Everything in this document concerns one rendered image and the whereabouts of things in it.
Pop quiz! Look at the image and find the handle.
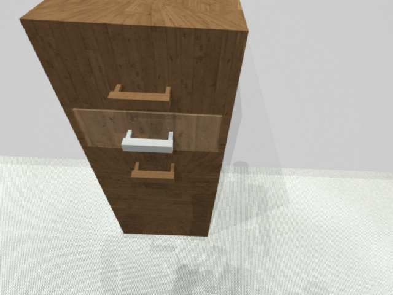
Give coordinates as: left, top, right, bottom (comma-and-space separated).
107, 91, 171, 110
131, 170, 174, 183
121, 130, 173, 153

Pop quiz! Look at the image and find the drawer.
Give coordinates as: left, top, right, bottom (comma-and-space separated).
73, 108, 222, 151

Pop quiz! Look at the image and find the cabinet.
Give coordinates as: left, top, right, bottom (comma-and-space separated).
19, 0, 249, 237

